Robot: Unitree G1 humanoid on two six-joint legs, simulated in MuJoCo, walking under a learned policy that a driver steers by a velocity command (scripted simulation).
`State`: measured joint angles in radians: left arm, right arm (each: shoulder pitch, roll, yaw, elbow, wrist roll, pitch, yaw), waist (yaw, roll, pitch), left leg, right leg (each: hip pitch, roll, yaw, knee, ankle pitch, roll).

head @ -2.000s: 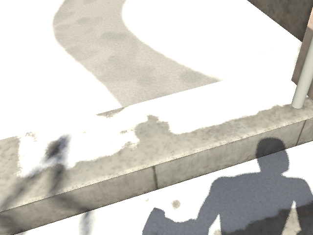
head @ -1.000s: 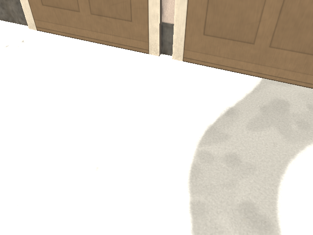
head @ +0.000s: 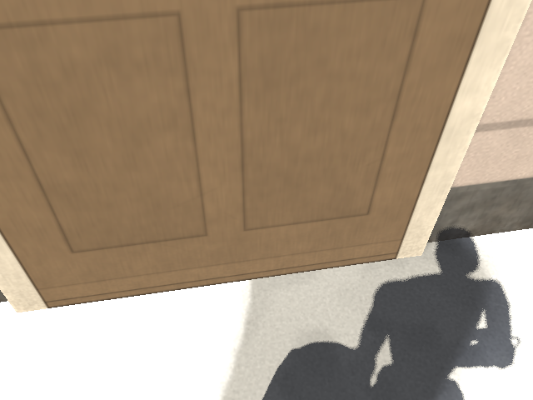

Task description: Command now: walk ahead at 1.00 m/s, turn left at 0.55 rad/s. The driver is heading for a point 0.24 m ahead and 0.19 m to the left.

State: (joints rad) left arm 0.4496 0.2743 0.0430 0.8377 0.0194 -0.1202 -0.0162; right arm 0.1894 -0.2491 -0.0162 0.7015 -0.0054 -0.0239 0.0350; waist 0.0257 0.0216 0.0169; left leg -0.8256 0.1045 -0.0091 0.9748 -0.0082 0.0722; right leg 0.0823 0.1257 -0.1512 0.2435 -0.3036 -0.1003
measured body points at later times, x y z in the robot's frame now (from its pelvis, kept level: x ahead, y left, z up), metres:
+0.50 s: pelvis +0.35 +0.03 +0.01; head +0.36 +0.06 +0.45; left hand +0.54 +0.32 -0.05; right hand +0.56 -0.20 -0.08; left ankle +0.32 +0.07 -0.73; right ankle +0.52 -0.03 -0.71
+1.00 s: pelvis +0.38 +0.05 +0.01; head +0.38 +0.05 +0.46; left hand +0.35 +0.31 -0.14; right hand +0.50 -0.17 -0.13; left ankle +0.33 +0.14 -0.73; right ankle +0.51 -0.03 -0.73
